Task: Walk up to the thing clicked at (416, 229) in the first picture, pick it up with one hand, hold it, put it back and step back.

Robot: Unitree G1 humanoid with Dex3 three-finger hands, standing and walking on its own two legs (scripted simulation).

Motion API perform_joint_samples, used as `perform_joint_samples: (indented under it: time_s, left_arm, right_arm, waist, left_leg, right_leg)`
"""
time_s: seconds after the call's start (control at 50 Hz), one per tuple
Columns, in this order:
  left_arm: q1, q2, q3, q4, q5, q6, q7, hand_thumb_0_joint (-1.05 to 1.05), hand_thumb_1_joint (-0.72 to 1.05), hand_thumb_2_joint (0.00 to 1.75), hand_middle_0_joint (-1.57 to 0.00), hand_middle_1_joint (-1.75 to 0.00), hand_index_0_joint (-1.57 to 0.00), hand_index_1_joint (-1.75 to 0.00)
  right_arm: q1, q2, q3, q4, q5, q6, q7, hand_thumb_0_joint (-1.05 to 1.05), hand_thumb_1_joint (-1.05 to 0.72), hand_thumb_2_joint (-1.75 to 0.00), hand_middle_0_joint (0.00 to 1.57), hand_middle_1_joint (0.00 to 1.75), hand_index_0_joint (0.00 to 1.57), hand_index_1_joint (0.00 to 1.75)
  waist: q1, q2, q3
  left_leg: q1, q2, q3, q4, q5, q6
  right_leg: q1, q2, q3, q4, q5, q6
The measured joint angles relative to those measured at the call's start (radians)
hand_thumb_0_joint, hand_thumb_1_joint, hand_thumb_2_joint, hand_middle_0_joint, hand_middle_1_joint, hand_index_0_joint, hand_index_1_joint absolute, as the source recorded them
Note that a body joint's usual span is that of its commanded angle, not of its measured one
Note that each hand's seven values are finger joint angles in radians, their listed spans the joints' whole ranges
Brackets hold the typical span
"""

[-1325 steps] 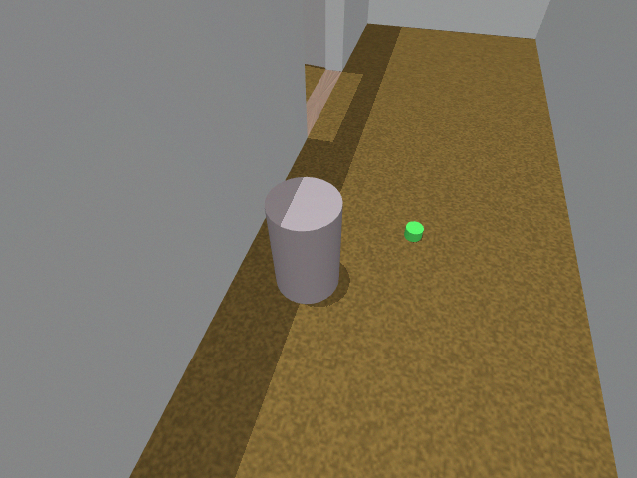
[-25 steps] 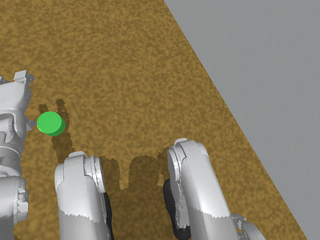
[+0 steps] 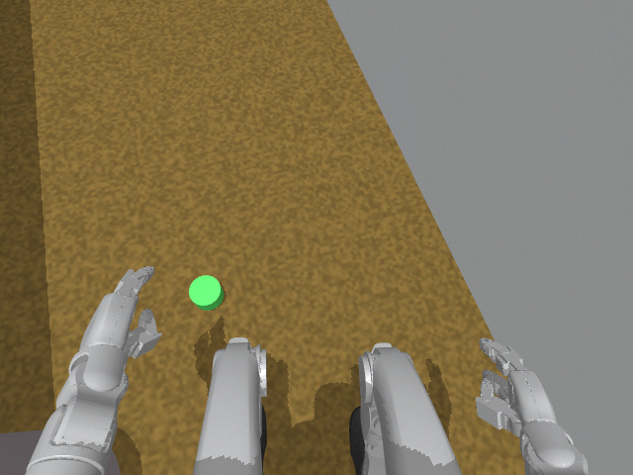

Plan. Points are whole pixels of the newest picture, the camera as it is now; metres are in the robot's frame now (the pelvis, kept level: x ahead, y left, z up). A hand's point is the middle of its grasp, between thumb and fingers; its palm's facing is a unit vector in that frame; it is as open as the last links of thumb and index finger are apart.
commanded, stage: home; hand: left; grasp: from above
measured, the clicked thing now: (206, 293) +0.46 +0.26 -0.50
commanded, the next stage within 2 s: none
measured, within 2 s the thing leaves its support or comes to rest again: neither
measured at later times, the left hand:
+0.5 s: hand (104, 353) +0.24 +0.19 +0.11, palm faces +0.13 -0.97 -0.20, open 7.4 cm
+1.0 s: hand (87, 382) +0.22 +0.19 +0.14, palm faces +0.14 -0.97 -0.19, open 7.4 cm
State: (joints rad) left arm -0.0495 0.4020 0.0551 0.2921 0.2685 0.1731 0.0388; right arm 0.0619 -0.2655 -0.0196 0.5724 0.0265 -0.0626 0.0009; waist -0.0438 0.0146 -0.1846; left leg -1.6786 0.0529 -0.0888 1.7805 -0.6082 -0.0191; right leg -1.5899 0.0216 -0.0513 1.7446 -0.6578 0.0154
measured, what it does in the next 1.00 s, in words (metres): rises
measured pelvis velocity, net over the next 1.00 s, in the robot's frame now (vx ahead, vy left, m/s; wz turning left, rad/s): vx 0.08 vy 0.00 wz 0.09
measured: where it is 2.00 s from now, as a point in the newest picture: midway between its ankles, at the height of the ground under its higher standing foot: (309, 474)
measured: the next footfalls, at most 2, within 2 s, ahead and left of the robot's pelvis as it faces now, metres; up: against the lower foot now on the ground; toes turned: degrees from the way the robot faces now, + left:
none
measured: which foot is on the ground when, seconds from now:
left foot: down 0.00-1.00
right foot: down 0.00-1.00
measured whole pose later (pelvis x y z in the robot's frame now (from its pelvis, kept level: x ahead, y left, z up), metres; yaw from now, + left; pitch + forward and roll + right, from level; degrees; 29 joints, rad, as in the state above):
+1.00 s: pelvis +0.08 +0.00 +0.19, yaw +5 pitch +10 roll -3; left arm 0.51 0.22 0.03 -0.13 -0.05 0.45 0.02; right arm 0.28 -0.22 0.04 0.52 0.00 -0.23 -0.18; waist -0.04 0.04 -0.16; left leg -0.71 0.04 -0.06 1.01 -0.47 -0.02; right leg -0.62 0.00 -0.06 0.95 -0.50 0.01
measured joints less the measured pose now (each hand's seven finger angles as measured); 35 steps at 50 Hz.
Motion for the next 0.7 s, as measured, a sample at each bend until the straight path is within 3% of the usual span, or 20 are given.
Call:
perform_joint_samples:
  time_s: [0.08, 0.14, 0.34, 0.46, 0.7]
  left_arm:
    - [0.085, -0.037, -0.005, -0.075, -0.110, 0.065, 0.007, 0.01, 0.89, 0.90, -0.21, -0.30, -0.21, -0.31]
    - [0.142, -0.063, -0.007, -0.122, -0.174, 0.110, 0.014, 0.01, 0.89, 0.90, -0.21, -0.30, -0.21, -0.30]
    - [0.329, -0.144, 0.011, -0.253, -0.315, 0.231, 0.037, 0.01, 0.90, 0.90, -0.21, -0.30, -0.20, -0.30]
    - [0.454, -0.172, 0.004, -0.356, -0.349, 0.272, 0.032, 0.01, 0.91, 0.90, -0.20, -0.30, -0.20, -0.30]
    - [0.571, -0.185, -0.018, -0.446, -0.338, 0.295, -0.003, 0.01, 0.91, 0.90, -0.20, -0.30, -0.20, -0.30]
  right_arm:
    - [-0.002, 0.022, 0.015, -0.018, 0.004, -0.018, -0.024, 0.01, -0.90, -0.90, 0.20, 0.30, 0.20, 0.30]
    - [0.015, 0.038, 0.031, -0.027, 0.008, -0.032, -0.042, 0.01, -0.90, -0.90, 0.20, 0.30, 0.20, 0.30]
    - [0.140, 0.071, 0.077, -0.032, 0.010, -0.073, -0.126, 0.01, -0.90, -0.90, 0.20, 0.30, 0.21, 0.30]
    - [0.218, 0.065, 0.074, -0.049, 0.005, -0.099, -0.166, 0.01, -0.90, -0.90, 0.20, 0.30, 0.21, 0.30]
    - [0.238, 0.042, 0.052, -0.068, -0.016, -0.145, -0.186, 0.01, -0.90, -0.90, 0.20, 0.30, 0.20, 0.30]
  waist:
    - [-0.002, 0.004, 0.003]
    - [-0.004, 0.008, 0.002]
    - [-0.024, 0.021, -0.001]
    - [-0.030, 0.030, -0.004]
    - [-0.011, 0.038, -0.008]
  left_leg:
    - [0.122, -0.001, 0.004, -0.103, 0.013, -0.001]
    - [0.219, -0.001, 0.008, -0.184, 0.023, -0.002]
    - [0.564, -0.002, 0.015, -0.470, 0.066, -0.003]
    - [0.755, -0.001, 0.024, -0.629, 0.098, -0.001]
    - [0.944, -0.009, 0.031, -0.766, 0.130, 0.001]
  right_leg:
    - [0.122, -0.003, -0.001, -0.104, 0.015, -0.002]
    - [0.219, -0.005, -0.002, -0.188, 0.027, -0.003]
    - [0.570, -0.009, -0.007, -0.489, 0.080, -0.006]
    - [0.763, -0.009, -0.004, -0.659, 0.120, -0.005]
    - [0.952, -0.017, -0.002, -0.799, 0.153, -0.002]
